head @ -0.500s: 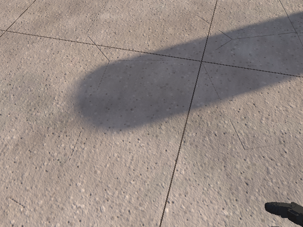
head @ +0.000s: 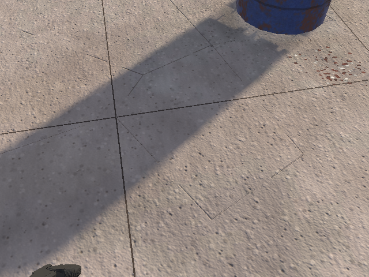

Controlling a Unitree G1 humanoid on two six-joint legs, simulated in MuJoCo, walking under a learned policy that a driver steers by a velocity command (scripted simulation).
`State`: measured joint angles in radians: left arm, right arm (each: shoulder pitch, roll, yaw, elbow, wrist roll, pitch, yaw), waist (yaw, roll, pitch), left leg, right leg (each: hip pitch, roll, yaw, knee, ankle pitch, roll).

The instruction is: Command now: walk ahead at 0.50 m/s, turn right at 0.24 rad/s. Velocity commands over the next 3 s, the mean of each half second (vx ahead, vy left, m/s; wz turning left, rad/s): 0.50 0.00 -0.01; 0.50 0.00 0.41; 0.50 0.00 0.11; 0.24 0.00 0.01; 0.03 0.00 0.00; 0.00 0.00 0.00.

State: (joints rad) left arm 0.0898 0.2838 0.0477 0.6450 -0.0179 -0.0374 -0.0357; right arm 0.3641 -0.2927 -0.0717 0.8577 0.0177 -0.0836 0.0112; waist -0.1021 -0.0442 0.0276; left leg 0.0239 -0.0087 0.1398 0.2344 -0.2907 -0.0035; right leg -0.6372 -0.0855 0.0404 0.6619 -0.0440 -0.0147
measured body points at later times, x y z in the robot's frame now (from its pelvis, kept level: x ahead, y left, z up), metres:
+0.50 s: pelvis +0.27 -0.03 +0.00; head +0.30 -0.03 +0.45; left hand +0.31 +0.26 -0.12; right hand +0.47 -0.27 -0.10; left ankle +0.46 +0.13 -0.69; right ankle +0.18 -0.13 -0.74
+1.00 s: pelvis +0.56 +0.05 +0.01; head +0.59 +0.07 +0.45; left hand +0.69 +0.34 -0.08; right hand +0.69 -0.21 -0.10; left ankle +0.47 +0.11 -0.74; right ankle +0.79 -0.06 -0.69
